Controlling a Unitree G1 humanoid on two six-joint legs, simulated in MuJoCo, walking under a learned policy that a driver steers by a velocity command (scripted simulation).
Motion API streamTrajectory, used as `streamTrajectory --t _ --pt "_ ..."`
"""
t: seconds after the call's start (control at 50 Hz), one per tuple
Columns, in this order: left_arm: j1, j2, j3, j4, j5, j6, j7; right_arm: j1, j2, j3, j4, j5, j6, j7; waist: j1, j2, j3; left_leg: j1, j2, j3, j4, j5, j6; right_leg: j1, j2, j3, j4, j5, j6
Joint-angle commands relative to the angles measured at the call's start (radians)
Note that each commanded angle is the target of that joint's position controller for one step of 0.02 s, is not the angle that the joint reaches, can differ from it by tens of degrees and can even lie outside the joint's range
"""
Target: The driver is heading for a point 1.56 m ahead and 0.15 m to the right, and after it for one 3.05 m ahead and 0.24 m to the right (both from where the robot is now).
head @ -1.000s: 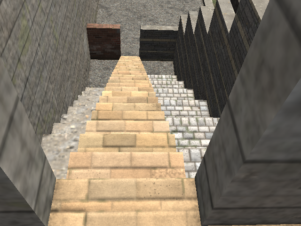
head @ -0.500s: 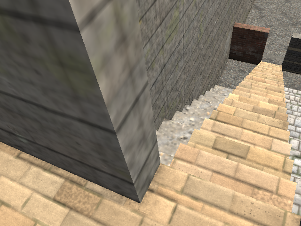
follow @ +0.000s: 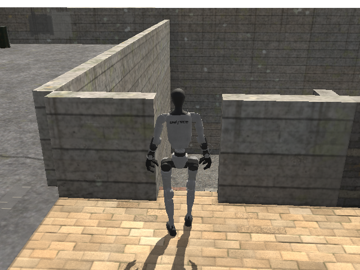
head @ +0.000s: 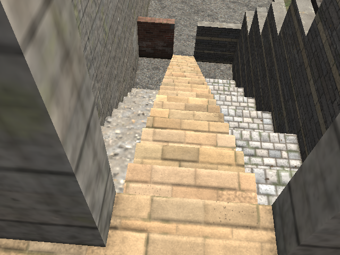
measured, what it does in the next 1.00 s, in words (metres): steps to the right: right foot, then left foot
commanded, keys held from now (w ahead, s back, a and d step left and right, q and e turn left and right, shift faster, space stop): w+e+shift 0.38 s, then w+shift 0.08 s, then w+q+shift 0.54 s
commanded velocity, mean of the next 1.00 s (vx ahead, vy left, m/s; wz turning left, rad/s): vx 0.10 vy -0.27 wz -0.23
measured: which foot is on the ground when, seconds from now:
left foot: down 0.00-0.34, up 0.36-0.68, down 0.70-1.00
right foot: up 0.00-0.34, down 0.36-0.70, up 0.72-0.98, down 1.00-1.00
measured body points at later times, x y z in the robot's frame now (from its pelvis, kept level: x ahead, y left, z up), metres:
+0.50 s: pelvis +0.04 -0.12 -0.01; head +0.08 -0.13 +0.43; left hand +0.26 +0.07 -0.13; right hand +0.01 -0.43 -0.13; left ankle +0.03 +0.03 -0.65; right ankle +0.04 -0.17 -0.73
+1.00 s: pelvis +0.05 -0.28 +0.00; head +0.11 -0.28 +0.44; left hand +0.25 -0.06 -0.11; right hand +0.06 -0.61 -0.11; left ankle +0.09 -0.12 -0.73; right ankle +0.06 -0.43 -0.73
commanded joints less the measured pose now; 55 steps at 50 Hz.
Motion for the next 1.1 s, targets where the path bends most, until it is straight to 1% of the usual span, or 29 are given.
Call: streamTrajectory --t 0.02,0.08,0.18,0.26,0.32,0.34,0.36,0.38,0.4,0.44,0.5,0.62,0.66,0.68,0.7,0.72,0.74,0.78,0.8,0.82,0.88,0.94,0.98,1.0,1.02,1.04,1.06,1.08,1.1 --pt "-0.034 0.044 0.006 -0.125 -0.009 0.008 -0.012 0.075 -0.180 -0.061 -0.049 0.010 -0.018 0.002 -0.040 0.118 -0.085 0.271 0.416 -0.224 -0.017 1.004 0.144 -0.201 -0.054 0.034 -0.008 -0.002 -0.008" --pt "-0.095 0.036 0.007 -0.183 -0.010 0.002 -0.041 0.100 -0.200 -0.079 -0.053 0.006 -0.003 -0.007 -0.054 0.150 -0.092 0.256 0.422 -0.163 0.011 1.026 0.125 -0.202 -0.052 0.013 -0.024 0.021 -0.023" --pt "-0.208 0.003 0.002 -0.276 -0.018 -0.005 -0.053 0.181 -0.246 -0.112 -0.028 0.008 0.021 -0.019 -0.079 0.174 -0.087 0.261 0.455 -0.082 0.040 1.073 0.092 -0.191 -0.052 -0.030 -0.059 -0.004 -0.033" --pt "-0.232 -0.018 0.003 -0.307 -0.020 -0.012 -0.048 0.151 -0.284 -0.130 -0.013 0.011 0.044 -0.020 -0.026 0.197 -0.083 0.184 0.460 0.011 0.060 1.062 0.055 -0.086 -0.054 -0.053 -0.125 0.032 -0.049" --pt "-0.095 -0.007 0.007 -0.270 -0.027 -0.014 -0.015 0.095 -0.319 -0.143 -0.004 0.056 0.050 -0.004 0.061 0.188 -0.182 0.086 0.413 0.081 0.262 1.090 0.018 0.208 0.051 -0.131 -0.298 -0.005 -0.096" --pt "0.029 0.016 0.015 -0.234 -0.003 -0.023 0.000 0.066 -0.328 -0.147 -0.001 0.071 0.049 0.004 0.140 0.163 -0.216 -0.027 0.381 0.093 0.441 0.980 -0.008 0.382 0.079 -0.109 -0.419 0.050 -0.133" --pt "0.066 0.057 0.030 -0.192 0.001 -0.037 0.004 0.073 -0.261 -0.134 0.002 0.056 0.053 0.013 0.161 -0.032 -0.191 -0.284 0.291 0.056 0.682 0.180 -0.034 0.538 0.061 0.046 -0.536 0.212 -0.194" --pt "0.053 0.183 0.055 -0.227 -0.027 -0.037 -0.011 0.028 -0.165 -0.103 -0.090 0.002 0.069 0.015 0.138 -0.187 -0.171 -0.621 0.093 0.020 0.991 -0.365 -0.116 0.563 -0.161 0.473 -0.551 0.590 -0.355" --pt "0.127 0.233 0.058 -0.215 -0.044 -0.031 -0.025 -0.012 -0.193 -0.109 -0.112 -0.002 0.072 0.004 0.159 -0.047 -0.230 -0.578 0.100 -0.136 1.030 -0.365 -0.127 0.505 -0.284 0.523 -0.658 0.696 -0.447" --pt "-0.020 0.149 0.034 -0.216 -0.027 -0.021 -0.023 0.036 -0.199 -0.112 -0.060 0.021 0.067 -0.013 0.059 -0.008 -0.087 -0.487 0.129 -0.164 0.902 -0.191 -0.124 0.279 -0.176 0.328 -0.653 0.444 -0.380" --pt "-0.062 0.065 0.004 -0.208 0.019 -0.035 -0.006 0.117 -0.219 -0.116 0.034 0.018 0.063 -0.037 0.016 -0.036 -0.079 -0.329 0.074 -0.134 0.772 -0.148 -0.110 0.170 -0.091 0.238 -0.678 0.572 -0.361" --pt "0.057 0.006 -0.036 -0.118 0.047 -0.047 -0.015 0.083 -0.164 -0.085 0.102 0.028 0.061 -0.051 0.042 -0.051 -0.109 -0.165 0.073 -0.149 0.398 -0.129 -0.016 0.209 -0.106 0.214 -0.720 0.512 -0.281" --pt "0.064 0.003 -0.047 -0.108 0.044 -0.037 -0.006 0.126 -0.161 -0.088 0.125 0.031 0.065 -0.050 0.013 -0.014 -0.105 -0.049 0.069 -0.178 0.270 -0.084 0.018 0.155 -0.111 0.194 -0.717 0.345 -0.236" --pt "0.024 0.009 -0.054 -0.123 0.042 -0.036 -0.010 0.197 -0.180 -0.097 0.162 0.025 0.067 -0.035 -0.042 0.025 -0.077 0.084 0.077 -0.189 0.167 0.007 0.043 0.038 -0.093 0.171 -0.681 0.256 -0.184" --pt "0.028 0.035 -0.050 -0.116 0.033 -0.040 -0.005 0.277 -0.208 -0.109 0.186 0.012 0.060 -0.028 -0.101 0.136 -0.066 0.241 0.148 -0.316 -0.013 0.050 0.075 -0.108 -0.029 0.103 -0.533 0.163 -0.109" --pt "0.029 0.058 -0.038 -0.145 0.021 -0.033 0.005 0.318 -0.347 -0.143 0.156 -0.004 0.061 -0.033 -0.141 0.404 -0.038 0.203 0.533 -0.885 -0.235 -0.133 0.254 -0.294 0.116 -0.039 -0.065 -0.131 -0.004" --pt "0.068 0.092 -0.020 -0.145 0.053 -0.029 0.011 0.257 -0.329 -0.140 0.137 -0.025 0.062 -0.032 -0.081 0.364 -0.034 -0.027 0.557 -1.052 -0.340 -0.077 0.316 -0.186 0.084 0.108 0.141 -0.088 0.020" --pt "-0.003 0.116 -0.008 -0.150 0.048 -0.040 0.007 0.108 -0.272 -0.129 0.091 -0.031 0.034 -0.031 -0.010 0.141 0.036 -0.174 0.416 -0.807 -0.258 -0.039 0.245 -0.139 0.049 0.208 0.334 0.099 0.028" --pt "0.011 0.130 0.005 -0.156 0.062 -0.052 0.003 -0.009 -0.283 -0.136 0.048 -0.030 0.019 -0.023 0.031 0.157 0.014 -0.157 0.330 -0.708 -0.201 0.045 0.190 -0.140 0.057 0.209 0.336 0.093 0.032" --pt "0.020 0.095 -0.004 -0.146 0.063 -0.058 -0.004 -0.047 -0.278 -0.134 0.027 -0.021 0.008 -0.013 0.039 0.135 -0.015 -0.149 0.250 -0.582 -0.141 0.180 0.150 -0.105 0.055 0.190 0.253 0.109 0.019" --pt "-0.020 -0.053 -0.048 -0.156 0.024 -0.051 -0.002 0.043 -0.283 -0.150 0.015 -0.017 0.009 0.006 -0.020 0.183 -0.058 -0.076 0.132 -0.439 -0.021 0.604 0.076 -0.021 0.120 0.064 -0.125 -0.018 0.029" --pt "-0.009 -0.037 -0.044 -0.161 -0.002 -0.054 0.021 -0.003 -0.306 -0.167 -0.058 0.000 0.045 0.022 -0.046 0.330 -0.139 -0.109 0.103 -0.481 -0.003 0.585 0.035 0.193 0.156 0.049 -0.399 0.043 0.044" --pt "0.103 0.004 -0.036 -0.129 0.008 -0.070 0.046 -0.085 -0.295 -0.161 -0.112 0.007 0.042 0.040 0.030 0.311 -0.194 -0.170 0.059 -0.515 0.073 0.350 -0.015 0.372 0.129 0.051 -0.666 0.250 0.029" --pt "0.146 0.083 -0.019 -0.108 0.019 -0.079 0.059 -0.017 -0.214 -0.141 -0.115 0.013 0.020 0.049 0.021 0.120 -0.199 -0.301 -0.013 -0.463 0.226 0.088 -0.054 0.515 -0.032 0.149 -0.726 0.307 0.000" --pt "0.123 0.185 -0.017 -0.148 0.009 -0.081 0.069 0.100 -0.062 -0.109 -0.118 -0.003 0.017 0.040 -0.043 -0.138 -0.209 -0.428 -0.129 -0.384 0.520 -0.390 -0.089 0.532 -0.333 0.404 -0.682 0.599 -0.055" --pt "0.078 0.260 0.004 -0.174 0.007 -0.065 0.069 0.124 -0.095 -0.108 -0.146 0.003 0.023 0.037 -0.047 -0.311 -0.296 -0.399 -0.097 -0.363 0.738 -0.371 -0.111 0.363 -0.445 0.527 -0.740 0.699 -0.169" --pt "-0.014 0.171 -0.019 -0.202 0.006 -0.064 0.071 0.097 -0.178 -0.129 -0.121 -0.005 0.034 0.037 -0.067 -0.140 -0.210 -0.409 -0.052 -0.377 0.870 -0.269 -0.107 0.310 -0.390 0.451 -0.728 0.602 -0.176" --pt "-0.077 0.107 -0.038 -0.213 0.003 -0.066 0.076 0.062 -0.213 -0.141 -0.106 -0.007 0.039 0.047 -0.078 -0.065 -0.134 -0.425 -0.046 -0.377 0.915 -0.193 -0.114 0.269 -0.314 0.320 -0.685 0.605 -0.164" --pt "-0.108 0.094 -0.043 -0.227 0.009 -0.069 0.082 0.077 -0.227 -0.147 -0.087 0.004 0.046 0.057 -0.089 -0.060 -0.130 -0.430 -0.042 -0.359 0.951 -0.136 -0.134 0.299 -0.260 0.234 -0.647 0.696 -0.155"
